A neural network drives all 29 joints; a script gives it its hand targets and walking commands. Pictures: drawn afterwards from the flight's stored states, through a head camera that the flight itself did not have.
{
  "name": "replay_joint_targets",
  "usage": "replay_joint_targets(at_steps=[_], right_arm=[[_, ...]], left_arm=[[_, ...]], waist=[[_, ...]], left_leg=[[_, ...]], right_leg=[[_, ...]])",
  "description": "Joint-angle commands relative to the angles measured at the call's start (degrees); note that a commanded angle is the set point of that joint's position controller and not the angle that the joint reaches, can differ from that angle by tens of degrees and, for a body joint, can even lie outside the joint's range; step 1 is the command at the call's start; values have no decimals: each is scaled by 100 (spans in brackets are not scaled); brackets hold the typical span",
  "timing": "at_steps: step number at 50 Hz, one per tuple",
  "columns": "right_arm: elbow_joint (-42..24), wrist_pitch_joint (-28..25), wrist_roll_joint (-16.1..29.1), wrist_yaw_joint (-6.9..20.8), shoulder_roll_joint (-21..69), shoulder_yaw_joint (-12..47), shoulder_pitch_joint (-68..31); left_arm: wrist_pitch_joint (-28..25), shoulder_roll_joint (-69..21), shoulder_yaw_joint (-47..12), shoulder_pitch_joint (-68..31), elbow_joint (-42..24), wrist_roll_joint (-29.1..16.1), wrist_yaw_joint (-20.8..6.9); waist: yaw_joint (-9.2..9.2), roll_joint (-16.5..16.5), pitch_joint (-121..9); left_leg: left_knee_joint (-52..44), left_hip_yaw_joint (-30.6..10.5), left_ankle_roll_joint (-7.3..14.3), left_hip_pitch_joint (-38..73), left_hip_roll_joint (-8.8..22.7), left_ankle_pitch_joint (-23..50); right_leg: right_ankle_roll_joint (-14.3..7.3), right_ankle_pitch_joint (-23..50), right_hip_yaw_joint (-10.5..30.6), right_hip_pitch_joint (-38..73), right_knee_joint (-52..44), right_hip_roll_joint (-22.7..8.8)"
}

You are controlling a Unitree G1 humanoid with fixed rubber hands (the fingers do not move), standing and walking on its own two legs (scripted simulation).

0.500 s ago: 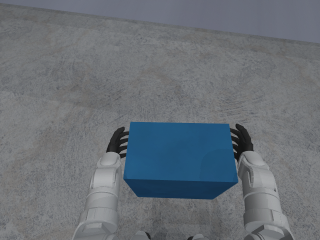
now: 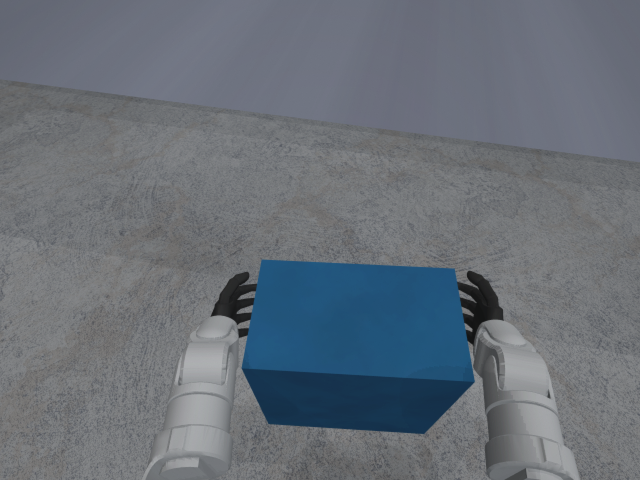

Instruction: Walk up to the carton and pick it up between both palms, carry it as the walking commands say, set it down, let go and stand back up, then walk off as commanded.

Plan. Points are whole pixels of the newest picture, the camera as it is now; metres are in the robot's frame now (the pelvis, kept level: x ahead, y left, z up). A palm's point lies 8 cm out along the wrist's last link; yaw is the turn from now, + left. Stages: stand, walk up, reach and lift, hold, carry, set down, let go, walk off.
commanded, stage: reach and lift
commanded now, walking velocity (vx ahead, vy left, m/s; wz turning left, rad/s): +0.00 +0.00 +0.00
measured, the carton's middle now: (350, 355) +0.31 -0.01 -0.06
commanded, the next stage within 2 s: hold in 1.66 s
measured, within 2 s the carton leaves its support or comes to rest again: neither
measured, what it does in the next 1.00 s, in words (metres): stands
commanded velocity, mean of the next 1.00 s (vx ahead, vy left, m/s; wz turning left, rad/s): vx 0.00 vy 0.00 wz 0.00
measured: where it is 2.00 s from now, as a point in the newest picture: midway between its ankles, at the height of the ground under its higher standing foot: outside the picture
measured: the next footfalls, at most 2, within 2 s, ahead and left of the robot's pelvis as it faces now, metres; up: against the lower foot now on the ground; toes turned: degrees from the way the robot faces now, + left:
none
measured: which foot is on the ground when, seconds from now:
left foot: down 0.00-1.00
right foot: down 0.00-1.00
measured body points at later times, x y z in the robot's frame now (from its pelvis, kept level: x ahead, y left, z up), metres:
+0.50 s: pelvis +0.01 -0.03 +0.01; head -0.03 -0.02 +0.45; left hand +0.31 +0.14 +0.04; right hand +0.32 -0.21 +0.05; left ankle +0.03 +0.13 -0.74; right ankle +0.02 -0.16 -0.74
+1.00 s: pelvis +0.01 +0.00 +0.01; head -0.01 +0.00 +0.46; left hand +0.31 +0.16 +0.03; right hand +0.30 -0.19 +0.04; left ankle +0.03 +0.13 -0.74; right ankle +0.02 -0.16 -0.74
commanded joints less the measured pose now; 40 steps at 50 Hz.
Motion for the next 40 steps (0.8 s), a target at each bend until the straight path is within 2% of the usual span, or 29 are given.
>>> replay_joint_targets(at_steps=[1, 2, 3, 4, 5, 6, 7, 8, 11, 13, 16, 18, 20, 21, 23, 24, 27, 28, 30, 31, 32, 33, 34, 35, 36, 37, 38, 39, 40], right_arm=[[151, 121, 843, 1834, 5309, 3490, -2250], [123, 113, 764, 1839, 5135, 3330, -2355], [-47, 154, 862, 1831, 5292, 3370, -2598], [-253, 152, 719, 1775, 5083, 3258, -2443], [-209, 221, 743, 1754, 5068, 3197, -2303], [-394, 241, 734, 1737, 4825, 3083, -2622], [-446, 303, 823, 1751, 5019, 3216, -2625], [-803, 391, 1083, 1707, 5009, 3595, -2531], [-1002, 648, 1236, 1672, 5042, 3735, -2911], [-673, 823, 1277, 1751, 5269, 3793, -3230], [-438, 957, 1447, 1830, 5527, 4083, -3555], [-192, 999, 1389, 1854, 5864, 4083, -3451], [-259, 909, 1451, 1845, 6172, 4237, -3567], [-177, 926, 1370, 1831, 6179, 4226, -3060], [-382, 802, 1363, 1717, 6126, 4156, -3196], [-447, 825, 1331, 1640, 6048, 4143, -2776], [-938, 738, 1271, 1456, 6062, 4116, -2595], [-725, 741, 1150, 1398, 5947, 4079, -2157], [-1109, 748, 1081, 1300, 5561, 3934, -2028], [-1152, 774, 1044, 1270, 5480, 3966, -2003], [-1103, 806, 1015, 1270, 5454, 3892, -2066], [-1102, 863, 864, 1239, 5411, 3802, -1883], [-1034, 832, 755, 1250, 5323, 3659, -1828], [-1122, 870, 867, 1257, 5215, 3805, -2066], [-977, 867, 924, 1321, 5321, 3847, -1945], [-979, 876, 771, 1385, 5166, 3704, -1819], [-915, 924, 800, 1415, 5136, 3683, -2078], [-978, 961, 831, 1454, 5105, 3722, -2118], [-1058, 900, 872, 1514, 5093, 3840, -2550]], left_arm=[[-33, -5969, -3698, -3332, -1351, -1972, -1411], [5, -6002, -3809, -3630, -1519, -2049, -1456], [11, -6014, -3829, -3670, -1533, -1988, -1448], [95, -6011, -3944, -3766, -1501, -2073, -1496], [136, -6149, -3976, -3591, -1476, -2178, -1528], [215, -5978, -3732, -3542, -1115, -1946, -1529], [228, -5866, -3749, -3357, -1259, -1990, -1506], [355, -5959, -3772, -3080, -1024, -2056, -1538], [464, -5709, -3451, -2982, -856, -1844, -1568], [519, -5216, -2930, -3057, -788, -1469, -1477], [545, -4984, -2404, -2791, -483, -1238, -1431], [433, -4839, -2461, -3302, -955, -1331, -1482], [411, -5045, -2509, -3201, -1052, -1445, -1542], [444, -5125, -2750, -3269, -1355, -1640, -1556], [441, -5045, -3048, -3623, -1656, -1692, -1607], [530, -5209, -3248, -3337, -1723, -1805, -1592], [547, -5288, -3586, -3300, -2038, -1970, -1698], [471, -5112, -3792, -3883, -2732, -2064, -1689], [606, -5010, -3650, -3232, -2615, -1888, -1701], [641, -5149, -3686, -3091, -2271, -1931, -1720], [671, -5035, -3500, -2984, -2107, -1794, -1723], [726, -5010, -3347, -2547, -1936, -1673, -1698], [740, -5030, -3399, -3061, -2143, -1708, -1679], [775, -5172, -3324, -2703, -1697, -1659, -1702], [765, -5212, -3343, -2525, -1855, -1710, -1667], [765, -5102, -3360, -2698, -2015, -1645, -1638], [800, -5051, -3050, -2515, -1634, -1437, -1611], [776, -5149, -2972, -2377, -1638, -1408, -1539], [706, -5168, -3048, -2680, -1717, -1468, -1537]], waist=[[-526, 301, -2407], [-739, 444, -2289], [-721, 507, -2219], [-986, 580, -1926], [-1085, 381, -1777], [-1044, 686, -1499], [-910, 528, -1545], [-844, 693, -1617], [-570, 615, -1120], [56, 442, -776], [661, -56, -397], [662, -547, -552], [766, -679, -1034], [453, -851, -1042], [303, -245, -1444], [77, -220, -1385], [-175, -214, -1795], [-354, 353, -1608], [-315, 881, -1617], [-415, 608, -1470], [-218, 712, -1326], [-279, 363, -1014], [-432, 791, -975], [-440, 510, -846], [-307, 391, -711], [-363, 579, -528], [-154, 382, -620], [-197, 241, 18], [-20, 107, -433]], left_leg=[[-420, 168, -308, 2523, -264, 1789], [-459, 82, -352, 2652, -229, 1659], [-518, 70, -287, 2686, -248, 1194], [-584, 75, -323, 2536, -259, 992], [-655, 33, -317, 2568, -243, 918], [-702, 42, -300, 2260, -277, 696], [-708, 86, -317, 2189, -292, 987], [-728, 93, -246, 2728, -345, 1170], [-883, 131, -132, 2033, -403, 565], [-899, 279, -34, 2060, -461, 80], [-901, 416, 170, 2030, -465, -42], [-888, 510, 257, 2295, -478, -431], [-786, 582, 269, 2374, -500, 170], [-833, 487, 223, 2764, -464, 497], [-743, 520, 183, 2830, -472, 976], [-842, 444, 144, 2819, -472, 985], [-761, 337, 128, 2930, -496, 1701], [-794, 419, 72, 2869, -546, 1556], [-825, 399, -46, 2729, -544, 1739], [-814, 325, -38, 2720, -537, 1914], [-876, 334, -43, 2412, -546, 1586], [-954, 325, -55, 2399, -540, 1409], [-1028, 347, -95, 2394, -560, 1057], [-1048, 302, -61, 2465, -542, 886], [-1065, 316, -98, 2545, -517, 1215], [-1127, 274, -158, 2444, -519, 1156], [-1190, 273, -101, 2414, -483, 900], [-1170, 272, -72, 2204, -478, 496], [-1179, 293, -96, 2346, -451, 492]], right_leg=[[-295, 1028, -1137, 394, -472, 643], [-380, 759, -1142, 163, -532, 657], [-363, 629, -1150, 303, -530, 644], [-420, 629, -1200, 388, -566, 652], [-378, 680, -1224, 430, -581, 660], [-386, 560, -1209, 536, -649, 606], [-400, 770, -1181, 847, -628, 690], [-382, 1041, -1097, 862, -690, 527], [-278, 695, -1120, 1299, -834, 504], [-226, -9, -1076, 1091, -931, 455], [-78, -229, -927, 1199, -1022, 365], [-5, -623, -914, 1066, -1130, 329], [83, 136, -749, 1396, -1113, 257], [75, 661, -820, 1143, -1091, 279], [80, 1428, -727, 1326, -947, 236], [65, 1440, -843, 1581, -993, 288], [63, 2321, -751, 1817, -955, 324], [2, 2365, -751, 1745, -983, 299], [-106, 2504, -723, 1991, -1013, 319], [-39, 2687, -745, 1964, -1020, 327], [-96, 2214, -791, 2166, -1068, 352], [-78, 2058, -884, 2109, -1120, 408], [-236, 1572, -857, 2005, -1185, 392], [-180, 1379, -958, 1897, -1199, 440], [-194, 1541, -974, 1795, -1208, 467], [-261, 1364, -1034, 1794, -1219, 508], [-239, 1118, -1033, 1887, -1233, 512], [-252, 644, -1080, 1561, -1217, 476], [-235, 639, -1129, 1753, -1231, 539]])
